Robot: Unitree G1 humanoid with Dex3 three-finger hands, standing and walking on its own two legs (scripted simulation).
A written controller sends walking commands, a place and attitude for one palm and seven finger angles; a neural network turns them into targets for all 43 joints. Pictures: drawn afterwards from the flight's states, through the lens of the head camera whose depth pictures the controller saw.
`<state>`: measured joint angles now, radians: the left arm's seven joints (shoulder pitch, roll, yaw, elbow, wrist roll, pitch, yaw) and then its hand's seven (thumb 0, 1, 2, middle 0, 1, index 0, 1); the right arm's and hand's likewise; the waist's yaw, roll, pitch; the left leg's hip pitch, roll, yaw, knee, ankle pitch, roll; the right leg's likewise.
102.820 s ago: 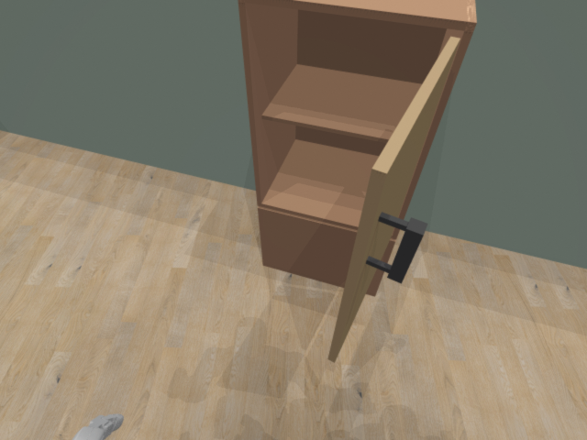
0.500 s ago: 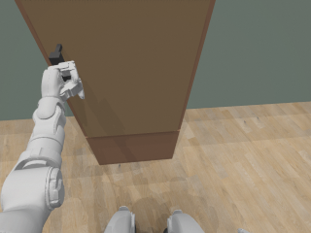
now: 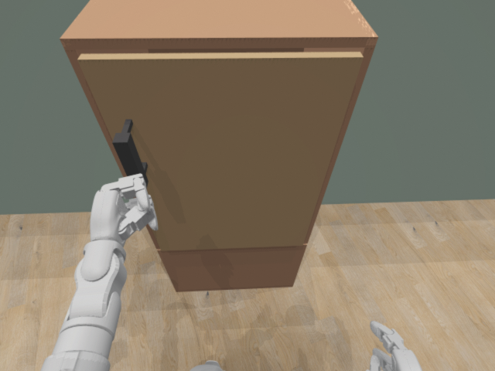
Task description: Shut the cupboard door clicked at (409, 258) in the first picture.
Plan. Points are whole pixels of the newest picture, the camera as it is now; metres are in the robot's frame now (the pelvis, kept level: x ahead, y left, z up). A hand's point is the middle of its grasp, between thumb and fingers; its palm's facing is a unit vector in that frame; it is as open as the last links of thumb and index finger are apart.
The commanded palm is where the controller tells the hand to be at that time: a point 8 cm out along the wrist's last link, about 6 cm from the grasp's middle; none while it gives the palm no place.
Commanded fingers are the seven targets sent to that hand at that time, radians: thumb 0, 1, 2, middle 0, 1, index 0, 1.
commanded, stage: draw the hand back to the body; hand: left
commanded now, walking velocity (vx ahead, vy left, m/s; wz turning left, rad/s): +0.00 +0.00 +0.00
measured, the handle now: (134, 155) +0.46 +0.23 +0.08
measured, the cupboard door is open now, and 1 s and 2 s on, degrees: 0 0 0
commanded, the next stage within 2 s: step back with the hand held close in 1.66 s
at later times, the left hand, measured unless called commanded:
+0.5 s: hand (118, 224) +0.29 +0.19 +0.13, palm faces +0.14 -0.99 -0.06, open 3.1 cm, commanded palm +0.26 +0.24 +0.13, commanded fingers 0.00 0.90 0.90 -1.25 -1.44 -1.25 -1.44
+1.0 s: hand (53, 237) +0.24 +0.23 +0.18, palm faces +0.40 -0.85 -0.35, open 4.0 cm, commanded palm +0.19 +0.27 +0.19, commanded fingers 0.00 0.90 0.90 -0.56 -0.69 -0.56 -0.69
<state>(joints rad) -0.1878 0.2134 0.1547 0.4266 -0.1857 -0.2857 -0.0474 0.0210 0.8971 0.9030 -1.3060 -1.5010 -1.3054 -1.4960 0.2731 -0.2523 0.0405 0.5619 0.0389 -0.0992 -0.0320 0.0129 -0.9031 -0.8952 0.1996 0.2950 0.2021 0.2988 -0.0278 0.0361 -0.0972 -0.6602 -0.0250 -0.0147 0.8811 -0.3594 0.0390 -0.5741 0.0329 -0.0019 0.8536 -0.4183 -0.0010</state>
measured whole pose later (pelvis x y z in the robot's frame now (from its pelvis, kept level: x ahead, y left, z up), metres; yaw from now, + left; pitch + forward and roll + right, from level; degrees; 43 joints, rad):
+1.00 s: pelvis +0.02 -0.02 +0.04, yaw +1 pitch -3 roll +0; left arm 0.33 0.32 0.25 -0.21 -0.07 -0.08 0.11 0.02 0.89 0.90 -0.83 -0.98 -0.83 -0.97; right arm 0.22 -0.24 0.05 0.63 0.03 -0.09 -0.10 0.02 -0.90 -0.90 0.20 0.29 0.20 0.30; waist 0.04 0.08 -0.02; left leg -0.23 -0.03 -0.03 0.53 -0.24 0.02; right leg -0.16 0.02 -0.01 0.52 -0.31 -0.02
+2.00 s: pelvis +0.03 -0.01 +0.05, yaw +1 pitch +0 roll -1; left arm 0.51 0.37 0.37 -0.40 -0.06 -0.11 0.11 0.02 0.89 0.90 -0.21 -0.30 -0.21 -0.30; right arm 0.17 -0.26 0.00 0.60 0.02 0.01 -0.07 0.01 -0.90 -0.90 0.20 0.30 0.20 0.30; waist 0.02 0.07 -0.01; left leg -0.26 -0.02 -0.04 0.48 -0.23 0.02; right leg -0.16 0.03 -0.01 0.42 -0.27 -0.01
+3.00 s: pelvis -0.17 +0.01 +0.03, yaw +3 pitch +1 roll -5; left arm 0.51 0.45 0.48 -0.57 -0.05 -0.21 0.18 0.02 0.89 0.90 -0.21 -0.30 -0.21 -0.30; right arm 0.23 -0.14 0.00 0.63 0.00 -0.10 -0.04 0.01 -0.90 -0.90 0.20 0.30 0.20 0.30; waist -0.01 0.00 -0.01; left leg -0.50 0.08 -0.01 0.54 -0.09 0.03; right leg -0.41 0.08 0.00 0.99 -0.46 0.02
